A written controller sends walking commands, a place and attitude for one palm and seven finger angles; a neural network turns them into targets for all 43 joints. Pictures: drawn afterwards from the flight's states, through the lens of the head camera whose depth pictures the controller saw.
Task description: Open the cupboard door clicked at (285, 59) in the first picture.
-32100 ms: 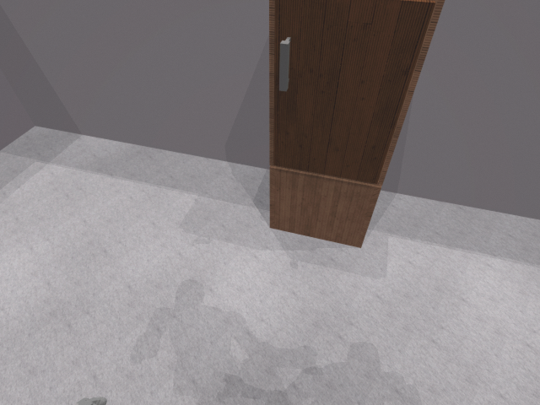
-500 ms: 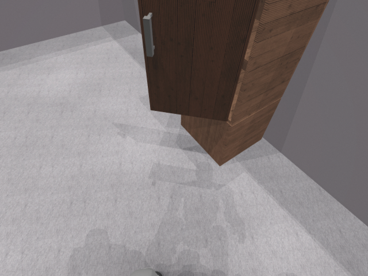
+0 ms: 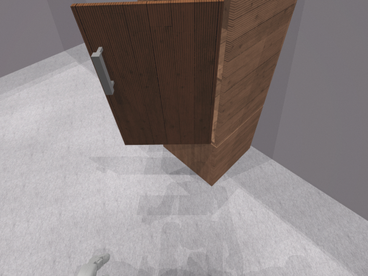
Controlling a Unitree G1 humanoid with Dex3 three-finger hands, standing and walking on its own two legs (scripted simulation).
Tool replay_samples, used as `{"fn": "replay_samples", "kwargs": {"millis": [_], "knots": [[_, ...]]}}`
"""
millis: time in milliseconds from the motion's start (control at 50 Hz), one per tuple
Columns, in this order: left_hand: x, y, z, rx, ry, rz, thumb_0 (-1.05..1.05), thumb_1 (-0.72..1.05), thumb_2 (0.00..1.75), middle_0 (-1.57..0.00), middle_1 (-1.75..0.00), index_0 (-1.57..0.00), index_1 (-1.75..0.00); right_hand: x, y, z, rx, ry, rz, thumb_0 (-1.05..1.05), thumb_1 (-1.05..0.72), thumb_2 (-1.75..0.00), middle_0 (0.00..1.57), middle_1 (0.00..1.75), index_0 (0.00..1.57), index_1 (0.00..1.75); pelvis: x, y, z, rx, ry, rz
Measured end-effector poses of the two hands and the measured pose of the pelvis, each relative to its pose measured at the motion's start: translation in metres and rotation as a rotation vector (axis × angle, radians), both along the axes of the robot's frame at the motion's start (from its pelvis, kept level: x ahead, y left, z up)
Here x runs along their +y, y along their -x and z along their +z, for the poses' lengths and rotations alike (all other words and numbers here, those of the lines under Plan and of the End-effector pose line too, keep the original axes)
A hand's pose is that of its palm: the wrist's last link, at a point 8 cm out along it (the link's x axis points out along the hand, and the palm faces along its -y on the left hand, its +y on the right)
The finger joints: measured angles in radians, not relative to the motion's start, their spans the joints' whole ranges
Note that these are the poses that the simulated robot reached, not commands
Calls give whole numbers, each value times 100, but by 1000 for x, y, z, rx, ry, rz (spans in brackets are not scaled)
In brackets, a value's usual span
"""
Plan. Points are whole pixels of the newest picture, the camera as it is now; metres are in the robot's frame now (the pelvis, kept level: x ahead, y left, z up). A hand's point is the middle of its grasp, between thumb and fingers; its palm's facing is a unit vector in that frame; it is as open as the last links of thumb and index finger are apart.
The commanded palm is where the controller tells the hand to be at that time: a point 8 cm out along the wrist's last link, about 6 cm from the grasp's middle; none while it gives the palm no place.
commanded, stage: take the last steps up to it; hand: left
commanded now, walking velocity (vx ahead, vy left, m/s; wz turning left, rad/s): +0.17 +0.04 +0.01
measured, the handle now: (105, 71) +0.67 +0.27 +0.08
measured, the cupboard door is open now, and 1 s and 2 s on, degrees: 44 44 44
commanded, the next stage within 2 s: come to a stop and stand still in 0.04 s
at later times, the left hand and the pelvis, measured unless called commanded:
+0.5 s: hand out of the picture +0.10 +0.21 -0.18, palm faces +0.04 -0.98 -0.19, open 7.4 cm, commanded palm none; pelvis +0.09 +0.03 +0.01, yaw -1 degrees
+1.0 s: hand out of the picture +0.12 +0.18 -0.17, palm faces +0.02 -0.98 -0.19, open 7.3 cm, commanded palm none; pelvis +0.08 +0.00 +0.01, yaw -1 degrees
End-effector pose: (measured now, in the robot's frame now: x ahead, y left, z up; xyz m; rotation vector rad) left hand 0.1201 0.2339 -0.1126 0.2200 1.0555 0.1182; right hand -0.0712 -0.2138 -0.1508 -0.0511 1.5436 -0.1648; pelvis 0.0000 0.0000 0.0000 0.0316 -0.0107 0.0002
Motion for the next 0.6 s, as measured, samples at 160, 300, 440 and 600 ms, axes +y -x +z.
{"fn": "replay_samples", "kwargs": {"millis": [160, 300, 440, 600], "knots": [[-2, 13, -1, 125, 12, 99, -1, 95, 89, -20, -30, -20, -30, -7, -94, 17, -81, 19, 25, 0, -91, -90, 20, 30, 20, 30, -2, -48, 17, 10, 15, 13], [15, 35, -24, 306, 49, 136, -1, 94, 89, -20, -30, -20, -30, 1, -193, 19, -221, 89, 92, 1, -93, -90, 20, 30, 20, 30, 22, -88, 8, -2, 52, -3], [25, 32, -39, 390, 70, 146, 1, 92, 89, -20, -30, -20, -30, 18, -249, 26, -299, 129, 123, 0, -92, -90, 20, 30, 20, 30, 34, -100, 4, 11, 39, -15], [30, 6, -24, 290, 11, 115, 1, 91, 89, -20, -30, -20, -30, 3, -244, 22, -335, 115, 103, 0, -91, -90, 20, 30, 21, 30, 21, -79, 5, 24, 52, -27]]}}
